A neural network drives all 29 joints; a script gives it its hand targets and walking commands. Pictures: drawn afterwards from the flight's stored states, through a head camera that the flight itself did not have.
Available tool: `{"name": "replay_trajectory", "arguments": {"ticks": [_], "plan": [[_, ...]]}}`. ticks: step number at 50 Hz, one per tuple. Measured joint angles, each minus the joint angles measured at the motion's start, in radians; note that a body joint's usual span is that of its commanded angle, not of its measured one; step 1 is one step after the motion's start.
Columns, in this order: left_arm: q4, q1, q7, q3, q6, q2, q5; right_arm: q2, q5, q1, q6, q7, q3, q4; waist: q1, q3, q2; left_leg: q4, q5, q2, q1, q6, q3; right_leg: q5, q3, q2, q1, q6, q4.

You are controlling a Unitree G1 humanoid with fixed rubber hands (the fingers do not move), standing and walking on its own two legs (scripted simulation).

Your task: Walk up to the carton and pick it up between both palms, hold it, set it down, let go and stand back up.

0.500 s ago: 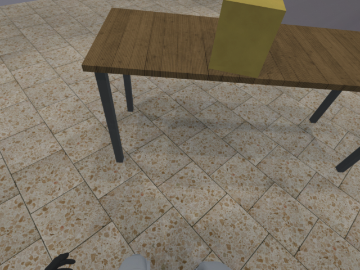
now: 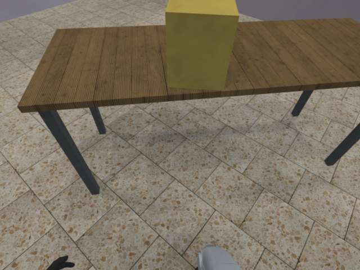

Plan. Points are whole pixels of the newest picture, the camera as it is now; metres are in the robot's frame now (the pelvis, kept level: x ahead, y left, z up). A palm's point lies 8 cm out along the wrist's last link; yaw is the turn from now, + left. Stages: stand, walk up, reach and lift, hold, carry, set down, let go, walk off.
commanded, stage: walk up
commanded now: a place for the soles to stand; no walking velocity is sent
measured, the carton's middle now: (198, 40) +0.79 -0.06 +0.12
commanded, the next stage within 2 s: none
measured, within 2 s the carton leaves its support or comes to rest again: neither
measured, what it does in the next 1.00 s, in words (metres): walks ahead: left foot, then right foot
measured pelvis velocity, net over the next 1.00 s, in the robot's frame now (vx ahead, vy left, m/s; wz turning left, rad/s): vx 0.18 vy -0.11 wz -0.01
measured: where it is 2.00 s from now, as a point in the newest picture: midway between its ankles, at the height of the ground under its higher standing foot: outside the picture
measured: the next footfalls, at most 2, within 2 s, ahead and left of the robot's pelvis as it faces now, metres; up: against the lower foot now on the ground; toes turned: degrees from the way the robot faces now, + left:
left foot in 0.38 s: +0.20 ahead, +0.14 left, +0.00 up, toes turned +3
right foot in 0.78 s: +0.30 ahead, -0.19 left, +0.00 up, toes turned -2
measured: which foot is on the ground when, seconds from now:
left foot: up 0.00-0.36, down 0.38-0.78, up 0.80-1.00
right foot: down 0.00-0.36, up 0.38-0.76, down 0.78-1.00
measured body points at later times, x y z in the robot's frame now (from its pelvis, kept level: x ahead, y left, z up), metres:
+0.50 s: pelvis +0.11 +0.01 +0.01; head +0.12 +0.05 +0.46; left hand +0.24 +0.31 -0.12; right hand +0.09 -0.31 -0.09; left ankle +0.16 +0.13 -0.69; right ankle +0.14 -0.10 -0.65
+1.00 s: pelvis +0.18 -0.11 +0.01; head +0.19 -0.11 +0.45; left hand +0.29 +0.20 -0.10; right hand +0.21 -0.42 -0.12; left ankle +0.21 +0.06 -0.63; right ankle +0.26 -0.19 -0.69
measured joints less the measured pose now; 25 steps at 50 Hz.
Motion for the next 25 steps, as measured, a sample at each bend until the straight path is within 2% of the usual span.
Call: {"name": "replay_trajectory", "arguments": {"ticks": [2, 4, 10, 15, 19, 22, 25], "plan": [[0.002, 0.001, 0.001, 0.000, 0.000, -0.008, -0.001, -0.002, 0.000, -0.007, 0.006, 0.000, 0.000, -0.019, 0.015, 0.000, 0.001, 0.107, 0.003, -0.037, -0.077, 0.010, -0.046, -0.011, 0.000, 0.011, 0.020, -0.006, -0.022], [0.003, 0.007, 0.006, 0.000, 0.000, -0.012, -0.001, -0.003, 0.000, -0.010, 0.007, 0.000, 0.000, -0.039, 0.023, -0.001, 0.002, 0.122, 0.030, -0.049, -0.140, 0.011, -0.051, -0.008, -0.002, 0.019, 0.047, -0.010, -0.054], [0.003, 0.027, 0.011, 0.000, 0.000, -0.012, -0.001, -0.003, 0.000, -0.009, 0.010, 0.012, 0.000, -0.049, 0.030, -0.001, 0.007, 0.120, 0.095, -0.040, -0.281, 0.011, -0.052, -0.020, -0.005, 0.045, 0.112, -0.022, -0.101], [0.001, 0.028, 0.011, 0.000, 0.002, -0.012, -0.001, -0.003, 0.000, -0.009, 0.018, 0.013, 0.000, -0.012, 0.029, -0.005, 0.007, 0.039, 0.109, -0.033, -0.283, 0.011, -0.048, -0.059, -0.005, 0.064, 0.154, -0.023, -0.101], [-0.002, 0.027, 0.011, 0.000, 0.021, -0.012, 0.000, -0.013, 0.000, 0.024, -0.015, -0.001, -0.001, -0.002, 0.014, -0.019, 0.017, -0.218, 0.157, -0.043, -0.164, 0.016, -0.037, -0.139, -0.006, 0.073, 0.142, -0.023, -0.031], [0.006, 0.025, 0.015, 0.000, 0.048, -0.004, 0.000, -0.004, 0.000, 0.028, -0.017, -0.007, 0.000, 0.015, -0.005, -0.017, -0.012, -0.175, 0.185, -0.051, -0.168, 0.016, -0.014, -0.190, -0.003, 0.068, 0.075, -0.023, 0.125], [0.005, 0.022, 0.015, 0.000, 0.055, -0.002, -0.001, -0.004, 0.000, 0.038, -0.016, -0.027, 0.000, 0.031, -0.023, -0.017, -0.014, -0.177, 0.161, -0.043, -0.143, 0.017, -0.011, -0.178, -0.002, 0.055, 0.021, -0.023, 0.172]]}}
